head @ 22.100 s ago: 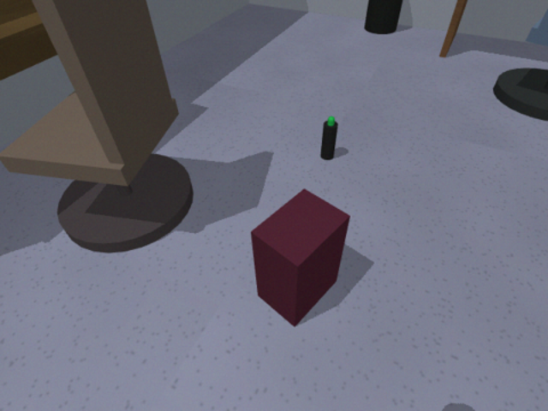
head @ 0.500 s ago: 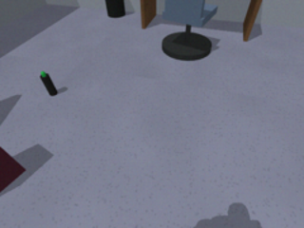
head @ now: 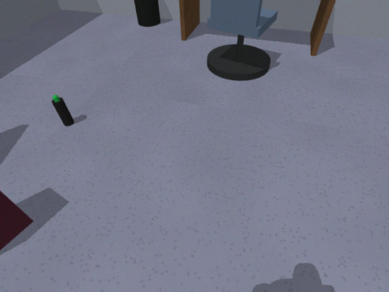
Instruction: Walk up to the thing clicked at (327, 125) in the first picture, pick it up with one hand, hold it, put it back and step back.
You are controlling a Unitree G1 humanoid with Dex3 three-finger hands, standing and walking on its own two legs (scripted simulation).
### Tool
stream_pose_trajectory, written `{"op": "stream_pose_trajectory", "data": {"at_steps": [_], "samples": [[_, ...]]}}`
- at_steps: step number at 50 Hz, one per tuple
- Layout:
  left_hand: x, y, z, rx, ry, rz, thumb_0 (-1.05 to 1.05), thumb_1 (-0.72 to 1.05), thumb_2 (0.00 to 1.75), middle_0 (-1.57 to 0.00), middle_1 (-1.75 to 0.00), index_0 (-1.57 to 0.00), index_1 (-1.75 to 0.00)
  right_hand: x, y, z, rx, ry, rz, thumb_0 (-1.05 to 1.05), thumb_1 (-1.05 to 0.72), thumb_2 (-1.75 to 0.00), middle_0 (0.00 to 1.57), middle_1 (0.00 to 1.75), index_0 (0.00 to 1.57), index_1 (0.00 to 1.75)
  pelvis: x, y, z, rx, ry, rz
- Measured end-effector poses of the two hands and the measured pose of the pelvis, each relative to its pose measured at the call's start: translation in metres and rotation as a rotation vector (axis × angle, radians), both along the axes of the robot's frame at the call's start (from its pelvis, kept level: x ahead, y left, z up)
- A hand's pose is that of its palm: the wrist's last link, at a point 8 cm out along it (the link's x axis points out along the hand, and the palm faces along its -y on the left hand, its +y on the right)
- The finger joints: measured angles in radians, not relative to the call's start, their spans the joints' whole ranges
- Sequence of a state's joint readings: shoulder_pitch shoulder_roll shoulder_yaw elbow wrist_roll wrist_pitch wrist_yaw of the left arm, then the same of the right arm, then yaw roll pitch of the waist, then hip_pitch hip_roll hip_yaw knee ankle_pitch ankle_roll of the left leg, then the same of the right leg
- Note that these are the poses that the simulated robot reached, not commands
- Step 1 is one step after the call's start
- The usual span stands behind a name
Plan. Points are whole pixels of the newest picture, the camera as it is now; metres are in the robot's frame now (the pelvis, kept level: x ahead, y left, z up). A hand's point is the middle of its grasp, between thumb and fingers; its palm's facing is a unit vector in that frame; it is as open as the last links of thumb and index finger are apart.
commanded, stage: stand
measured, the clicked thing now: (62, 109) +1.50 +1.08 -0.65
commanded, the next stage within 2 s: walk up in 0.42 s
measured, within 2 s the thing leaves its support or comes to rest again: neither
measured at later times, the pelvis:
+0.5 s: pelvis +0.00 +0.00 +0.00, yaw +0 degrees
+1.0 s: pelvis +0.14 +0.01 -0.02, yaw -2 degrees
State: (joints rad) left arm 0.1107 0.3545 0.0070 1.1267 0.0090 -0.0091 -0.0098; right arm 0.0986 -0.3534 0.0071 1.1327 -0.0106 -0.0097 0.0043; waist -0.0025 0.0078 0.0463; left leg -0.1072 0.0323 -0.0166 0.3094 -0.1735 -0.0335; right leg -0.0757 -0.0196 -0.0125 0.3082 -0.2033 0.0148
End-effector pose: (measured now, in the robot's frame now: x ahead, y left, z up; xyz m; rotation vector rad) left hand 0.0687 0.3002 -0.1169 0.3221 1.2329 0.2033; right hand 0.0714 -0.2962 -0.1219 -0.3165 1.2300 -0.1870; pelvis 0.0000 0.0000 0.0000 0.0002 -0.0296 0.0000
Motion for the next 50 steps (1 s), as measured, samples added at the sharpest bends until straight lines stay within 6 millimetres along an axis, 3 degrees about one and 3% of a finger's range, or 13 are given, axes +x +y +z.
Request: {"op": "stream_pose_trajectory", "data": {"at_steps": [23,29,35,38,41,46,50], "samples": [[-0.006,0.001,0.001,-0.008,-0.011,-0.001,0.0,0.9,0.9,-0.2,-0.3,-0.2,-0.3,-0.012,-0.002,0.0,0.009,0.002,-0.005,0.01,-0.9,-0.9,0.21,0.3,0.2,0.3,-0.003,-0.001,-0.001,0.002,-0.003,-0.002],[-0.008,0.018,-0.003,0.003,-0.037,0.013,0.0,0.9,0.9,-0.21,-0.3,-0.21,-0.3,-0.005,-0.014,-0.003,-0.018,-0.009,0.009,0.01,-0.9,-0.9,0.21,0.3,0.2,0.3,0.013,0.003,-0.013,-0.008,0.001,0.001],[-0.01,0.048,-0.014,0.005,0.033,0.043,0.0,0.9,0.9,-0.21,-0.3,-0.2,-0.3,0.027,-0.005,0.006,-0.063,-0.03,0.027,0.01,-0.9,-0.9,0.21,0.3,0.2,0.3,0.044,0.023,-0.018,-0.002,-0.002,-0.006],[0.008,0.054,-0.014,0.01,0.082,0.028,0.01,0.9,0.9,-0.2,-0.3,-0.2,-0.3,0.036,0.002,0.016,-0.073,-0.072,0.008,0.01,-0.9,-0.9,0.21,0.3,0.2,0.3,0.062,0.027,-0.014,-0.009,0.001,-0.006],[0.042,0.053,-0.011,-0.002,0.042,0.007,0.01,0.9,0.9,-0.2,-0.3,-0.2,-0.3,0.039,0.005,0.023,-0.079,-0.042,-0.005,0.01,-0.9,-0.9,0.21,0.3,0.2,0.3,0.08,0.027,-0.008,-0.01,-0.005,-0.005],[0.112,0.04,-0.009,-0.025,-0.021,-0.067,0.01,0.9,0.9,-0.2,-0.3,-0.2,-0.3,0.051,0.003,0.018,-0.071,0.002,-0.032,0.01,-0.9,-0.9,0.21,0.3,0.2,0.3,0.111,0.024,-0.01,0.003,-0.019,-0.017],[0.178,0.021,-0.009,-0.024,-0.083,-0.13,0.01,0.9,0.9,-0.2,-0.3,-0.2,-0.3,0.07,-0.006,0.0,-0.05,0.009,-0.058,0.01,-0.9,-0.9,0.21,0.3,0.21,0.3,0.143,0.015,-0.022,0.017,-0.031,-0.028]]}}
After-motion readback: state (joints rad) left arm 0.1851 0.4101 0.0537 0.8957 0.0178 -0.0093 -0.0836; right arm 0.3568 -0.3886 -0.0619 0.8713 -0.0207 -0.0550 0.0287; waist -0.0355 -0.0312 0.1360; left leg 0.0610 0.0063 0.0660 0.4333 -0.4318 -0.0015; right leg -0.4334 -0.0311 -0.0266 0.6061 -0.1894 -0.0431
